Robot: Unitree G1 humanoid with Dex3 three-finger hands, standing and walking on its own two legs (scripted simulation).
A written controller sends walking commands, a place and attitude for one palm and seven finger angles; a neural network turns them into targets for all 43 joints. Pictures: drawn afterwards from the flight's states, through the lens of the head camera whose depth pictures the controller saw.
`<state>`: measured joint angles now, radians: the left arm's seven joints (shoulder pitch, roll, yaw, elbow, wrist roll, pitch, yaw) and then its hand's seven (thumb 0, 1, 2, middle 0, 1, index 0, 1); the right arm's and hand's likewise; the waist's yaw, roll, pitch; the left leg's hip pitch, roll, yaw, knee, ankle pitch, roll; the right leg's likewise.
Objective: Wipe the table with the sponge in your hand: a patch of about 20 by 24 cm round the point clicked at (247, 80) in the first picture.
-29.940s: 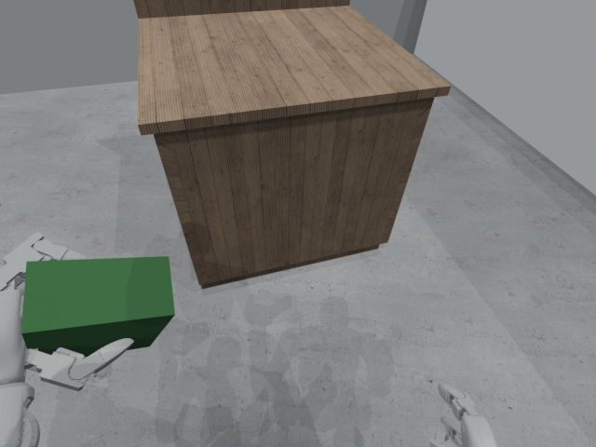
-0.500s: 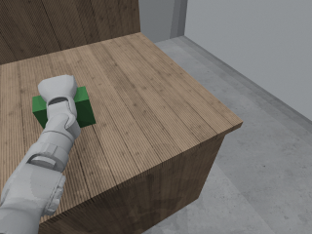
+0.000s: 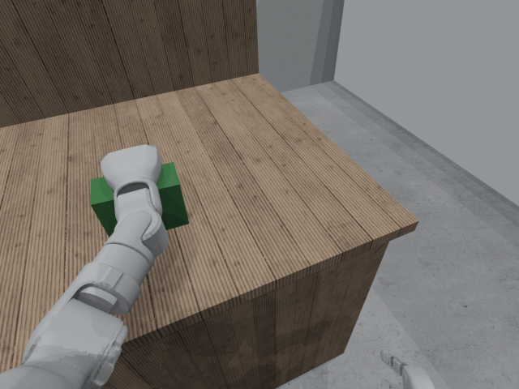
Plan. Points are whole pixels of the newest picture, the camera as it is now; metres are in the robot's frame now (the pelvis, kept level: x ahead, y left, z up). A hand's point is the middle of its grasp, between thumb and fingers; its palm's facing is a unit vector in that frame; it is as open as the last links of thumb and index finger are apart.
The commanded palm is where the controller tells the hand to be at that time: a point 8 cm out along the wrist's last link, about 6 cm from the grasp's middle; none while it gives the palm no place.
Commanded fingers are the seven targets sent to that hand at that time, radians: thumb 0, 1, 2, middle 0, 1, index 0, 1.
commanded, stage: wipe back along the third lane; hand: left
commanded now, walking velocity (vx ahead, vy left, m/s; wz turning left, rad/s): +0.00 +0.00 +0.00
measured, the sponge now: (146, 211) +0.39 +0.25 +0.07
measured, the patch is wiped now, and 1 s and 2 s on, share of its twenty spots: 1.00 1.00 1.00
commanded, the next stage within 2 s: slide back across to the middle lane in 0.80 s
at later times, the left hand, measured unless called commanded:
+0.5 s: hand (155, 212) +0.35 +0.20 +0.12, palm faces +0.06 -0.04 -1.00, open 10.2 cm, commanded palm +0.30 +0.18 +0.14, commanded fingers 0.00 0.10 1.30 -1.20 -1.60 -1.20 -1.60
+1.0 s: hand (158, 234) +0.30 +0.18 +0.12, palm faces +0.11 -0.07 -0.99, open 10.2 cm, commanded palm +0.25 +0.19 +0.15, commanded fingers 0.00 0.10 1.30 -1.20 -1.60 -1.20 -1.60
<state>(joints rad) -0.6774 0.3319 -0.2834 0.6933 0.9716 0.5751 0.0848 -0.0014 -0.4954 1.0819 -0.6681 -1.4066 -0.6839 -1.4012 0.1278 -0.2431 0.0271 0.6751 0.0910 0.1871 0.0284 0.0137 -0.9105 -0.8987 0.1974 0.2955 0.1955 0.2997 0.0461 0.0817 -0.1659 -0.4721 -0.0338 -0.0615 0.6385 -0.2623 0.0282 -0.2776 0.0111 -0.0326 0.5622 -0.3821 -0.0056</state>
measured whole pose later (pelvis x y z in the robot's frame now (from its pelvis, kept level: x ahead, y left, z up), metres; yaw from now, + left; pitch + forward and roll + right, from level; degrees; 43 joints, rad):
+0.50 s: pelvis +0.01 -0.04 +0.00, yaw -1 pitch +2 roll +0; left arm -0.34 0.39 -0.22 0.29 0.95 0.60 0.01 0.00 -0.48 1.08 -0.66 -1.42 -0.67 -1.41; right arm 0.07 -0.29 0.03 0.64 0.10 0.17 0.02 0.02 -0.91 -0.90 0.20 0.30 0.19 0.30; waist 0.05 0.11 -0.13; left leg -0.35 0.00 -0.06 0.58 -0.26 -0.02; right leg -0.19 0.05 -0.03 0.55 -0.40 -0.06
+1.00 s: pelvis +0.00 -0.05 +0.00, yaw -2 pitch +0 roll +1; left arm -0.15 0.38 -0.23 0.04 0.95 0.63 0.01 0.01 -0.48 1.07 -0.65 -1.41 -0.67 -1.40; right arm 0.04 -0.28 0.04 0.64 0.10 0.16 0.02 0.02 -0.91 -0.90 0.20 0.30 0.19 0.30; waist 0.07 0.12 -0.12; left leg -0.32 0.01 -0.04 0.58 -0.26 -0.03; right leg -0.18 0.05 -0.01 0.58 -0.40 -0.06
